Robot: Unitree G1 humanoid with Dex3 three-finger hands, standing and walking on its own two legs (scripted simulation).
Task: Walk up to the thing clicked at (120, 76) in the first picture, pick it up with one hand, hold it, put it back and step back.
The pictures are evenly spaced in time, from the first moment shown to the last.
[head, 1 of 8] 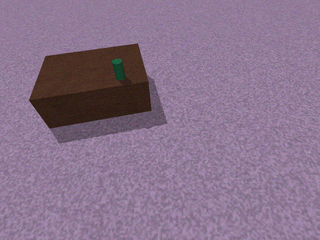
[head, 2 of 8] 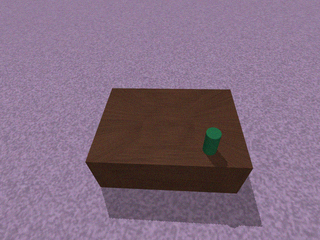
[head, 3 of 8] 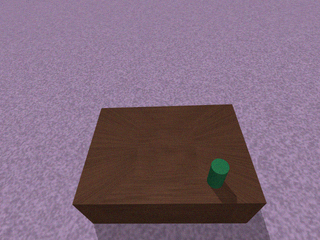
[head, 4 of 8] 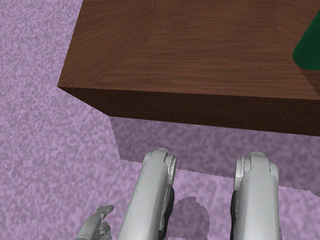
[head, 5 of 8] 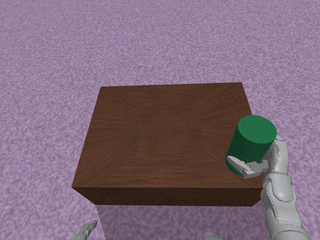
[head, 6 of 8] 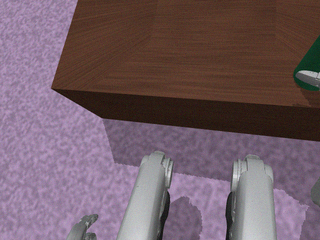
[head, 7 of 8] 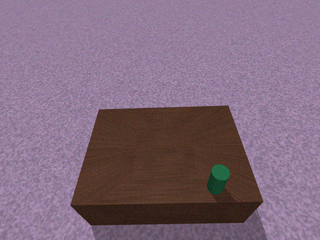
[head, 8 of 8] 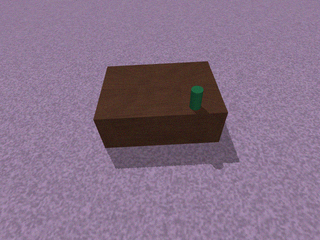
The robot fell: no
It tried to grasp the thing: yes
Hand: right
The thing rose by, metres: 0.37
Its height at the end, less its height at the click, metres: +0.00
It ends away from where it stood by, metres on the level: 0.03
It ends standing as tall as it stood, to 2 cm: yes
